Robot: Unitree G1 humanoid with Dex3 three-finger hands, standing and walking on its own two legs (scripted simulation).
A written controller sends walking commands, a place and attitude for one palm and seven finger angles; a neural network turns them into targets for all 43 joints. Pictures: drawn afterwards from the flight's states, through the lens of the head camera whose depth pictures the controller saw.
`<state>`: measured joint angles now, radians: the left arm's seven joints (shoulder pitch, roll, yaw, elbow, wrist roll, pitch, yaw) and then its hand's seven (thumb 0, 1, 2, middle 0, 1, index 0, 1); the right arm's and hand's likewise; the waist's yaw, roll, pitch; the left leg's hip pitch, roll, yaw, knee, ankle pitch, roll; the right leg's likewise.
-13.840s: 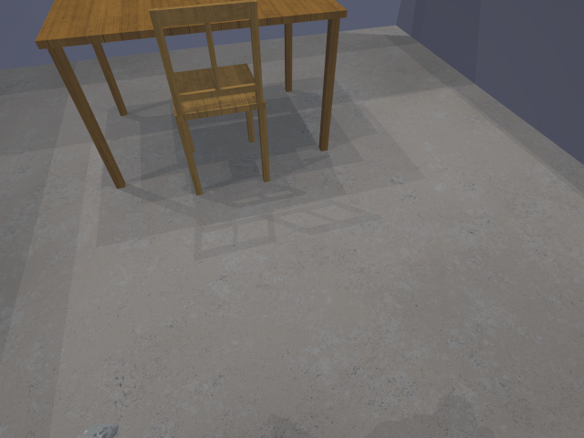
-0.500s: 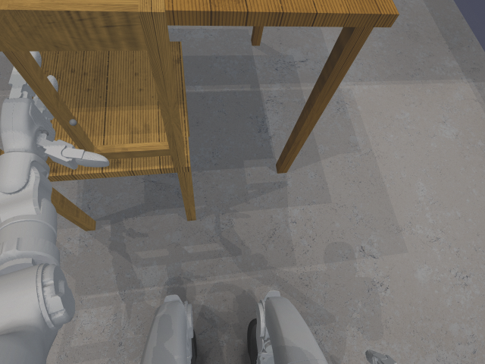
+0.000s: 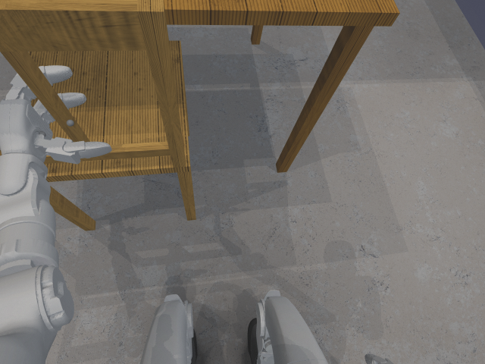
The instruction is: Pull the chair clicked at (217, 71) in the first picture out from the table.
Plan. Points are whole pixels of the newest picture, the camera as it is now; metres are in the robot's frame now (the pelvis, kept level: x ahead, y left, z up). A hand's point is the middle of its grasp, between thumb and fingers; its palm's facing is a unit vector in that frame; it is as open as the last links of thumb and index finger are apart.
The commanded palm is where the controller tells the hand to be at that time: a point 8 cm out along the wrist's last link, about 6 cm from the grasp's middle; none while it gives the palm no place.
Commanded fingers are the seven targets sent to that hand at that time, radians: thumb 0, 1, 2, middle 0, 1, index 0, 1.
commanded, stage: hook a spindle and tug to test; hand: left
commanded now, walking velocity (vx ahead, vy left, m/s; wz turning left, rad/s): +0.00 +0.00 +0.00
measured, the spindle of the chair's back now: (58, 110) +0.51 +0.27 +0.02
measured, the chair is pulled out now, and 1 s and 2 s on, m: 0.00 0.03 0.17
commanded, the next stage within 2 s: step backward, pulling the chair out in 0.98 s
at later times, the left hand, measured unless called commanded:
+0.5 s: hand (70, 125) +0.47 +0.24 +0.03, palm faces +0.10 -0.99 -0.01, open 5.2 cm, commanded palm +0.44 +0.27 +0.03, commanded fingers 0.00 0.90 0.90 -0.50 -1.45 -0.50 -1.45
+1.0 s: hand (75, 139) +0.45 +0.23 +0.03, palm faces +0.10 -0.99 -0.02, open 5.2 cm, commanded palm +0.42 +0.27 +0.03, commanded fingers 0.00 0.90 0.90 -0.50 -1.45 -0.50 -1.45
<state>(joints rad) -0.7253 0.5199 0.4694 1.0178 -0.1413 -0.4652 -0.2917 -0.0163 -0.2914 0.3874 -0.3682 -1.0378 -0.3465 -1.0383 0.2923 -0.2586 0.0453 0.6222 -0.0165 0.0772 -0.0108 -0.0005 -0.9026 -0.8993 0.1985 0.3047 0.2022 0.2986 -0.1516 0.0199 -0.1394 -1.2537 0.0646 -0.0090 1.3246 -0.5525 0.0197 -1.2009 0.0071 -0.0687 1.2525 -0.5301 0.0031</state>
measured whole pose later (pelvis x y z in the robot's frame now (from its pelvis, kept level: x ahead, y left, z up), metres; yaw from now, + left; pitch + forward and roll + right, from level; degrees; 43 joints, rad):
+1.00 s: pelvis +0.01 +0.00 +0.01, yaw +0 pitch +26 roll -3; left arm -0.54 0.41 0.41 0.85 -0.18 -0.47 -0.26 0.00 0.74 0.80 -0.44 -1.43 -0.43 -1.45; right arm 0.26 -0.25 0.02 0.61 -0.01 0.06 0.00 0.00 -0.90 -0.90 0.20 0.30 0.20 0.30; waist -0.12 0.02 -0.16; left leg -1.17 0.06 0.01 1.28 -0.56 0.02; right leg -1.13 0.00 -0.05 1.21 -0.54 0.01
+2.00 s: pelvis -0.04 -0.02 +0.11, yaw +2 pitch +6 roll -1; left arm -0.56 0.19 0.07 1.14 -0.08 -0.26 0.12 0.00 0.73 0.78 -0.29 -1.10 -0.49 -1.45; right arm 0.25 -0.25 0.02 0.74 0.07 -0.02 -0.14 0.00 -0.90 -0.90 0.20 0.30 0.20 0.30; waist -0.07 0.03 0.07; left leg -0.56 0.04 0.03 0.64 -0.20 0.00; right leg -0.53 0.00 -0.04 0.62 -0.20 -0.01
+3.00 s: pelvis -0.07 -0.01 +0.11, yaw +7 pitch +4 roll +0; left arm -0.55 0.16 0.01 1.09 -0.06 -0.19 0.11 0.02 0.70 0.80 -0.27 -1.15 -0.49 -1.45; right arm 0.22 -0.29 0.02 0.81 0.05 -0.05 -0.14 0.00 -0.90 -0.90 0.20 0.30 0.20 0.30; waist -0.07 0.01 0.11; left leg -0.39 0.01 -0.05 0.62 -0.27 -0.02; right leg -0.49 -0.07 -0.09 0.60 -0.17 0.00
